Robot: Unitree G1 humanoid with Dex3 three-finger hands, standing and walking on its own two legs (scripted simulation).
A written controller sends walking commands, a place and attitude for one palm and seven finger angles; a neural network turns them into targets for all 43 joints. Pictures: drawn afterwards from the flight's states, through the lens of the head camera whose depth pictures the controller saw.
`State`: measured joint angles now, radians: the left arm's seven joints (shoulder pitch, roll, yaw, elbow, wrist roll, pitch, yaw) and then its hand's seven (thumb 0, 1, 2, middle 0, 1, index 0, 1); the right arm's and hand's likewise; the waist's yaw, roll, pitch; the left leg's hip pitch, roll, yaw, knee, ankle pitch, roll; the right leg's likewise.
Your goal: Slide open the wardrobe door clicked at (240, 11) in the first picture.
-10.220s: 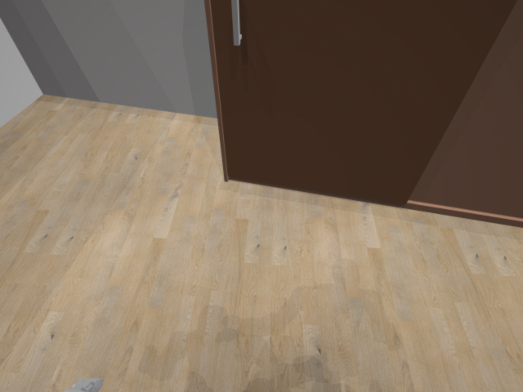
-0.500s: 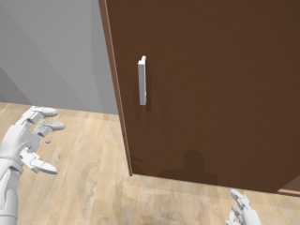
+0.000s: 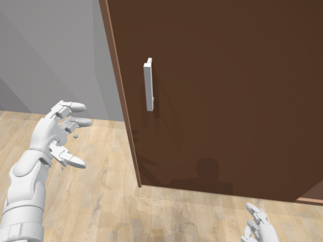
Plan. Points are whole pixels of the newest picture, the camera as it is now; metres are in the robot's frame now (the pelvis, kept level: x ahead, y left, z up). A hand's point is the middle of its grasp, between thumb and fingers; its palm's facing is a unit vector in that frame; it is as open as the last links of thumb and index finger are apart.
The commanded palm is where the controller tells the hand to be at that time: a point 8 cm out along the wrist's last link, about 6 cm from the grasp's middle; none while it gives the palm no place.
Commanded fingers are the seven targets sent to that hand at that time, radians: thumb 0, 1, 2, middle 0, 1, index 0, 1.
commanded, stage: move the hooked fingers beside the handle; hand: left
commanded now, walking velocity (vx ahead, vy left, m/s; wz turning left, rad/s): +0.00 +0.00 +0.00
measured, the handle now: (150, 85) +0.55 +0.08 +0.10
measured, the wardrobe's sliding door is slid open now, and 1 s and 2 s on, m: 0.00 0.00 0.00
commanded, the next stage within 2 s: none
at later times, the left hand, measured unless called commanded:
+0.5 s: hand (102, 117) +0.39 +0.18 +0.11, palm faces -0.08 -1.00 +0.00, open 14.0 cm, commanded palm +0.37 +0.24 +0.11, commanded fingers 0.00 -0.50 0.30 -0.30 -1.20 -0.30 -1.20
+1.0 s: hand (120, 102) +0.45 +0.15 +0.11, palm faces -0.07 -1.00 +0.01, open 14.0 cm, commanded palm +0.44 +0.20 +0.10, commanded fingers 0.00 -0.50 0.30 -0.30 -1.20 -0.30 -1.20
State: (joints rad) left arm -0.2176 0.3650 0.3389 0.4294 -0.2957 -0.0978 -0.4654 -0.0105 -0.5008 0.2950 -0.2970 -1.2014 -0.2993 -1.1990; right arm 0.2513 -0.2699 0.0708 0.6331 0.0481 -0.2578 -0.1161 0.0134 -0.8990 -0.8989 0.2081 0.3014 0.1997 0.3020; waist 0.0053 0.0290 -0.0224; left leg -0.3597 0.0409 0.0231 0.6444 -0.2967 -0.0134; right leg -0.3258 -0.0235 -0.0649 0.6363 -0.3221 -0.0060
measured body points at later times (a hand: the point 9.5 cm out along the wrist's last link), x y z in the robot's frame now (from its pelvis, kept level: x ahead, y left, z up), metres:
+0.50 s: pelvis +0.01 +0.00 +0.00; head +0.03 -0.02 +0.45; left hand +0.39 +0.24 +0.11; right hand +0.13 -0.26 -0.10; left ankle +0.03 +0.13 -0.72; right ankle +0.01 -0.12 -0.72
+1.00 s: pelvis +0.01 +0.00 -0.01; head +0.05 +0.00 +0.44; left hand +0.45 +0.20 +0.11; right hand +0.07 -0.26 -0.12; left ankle +0.03 +0.13 -0.72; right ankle +0.01 -0.12 -0.72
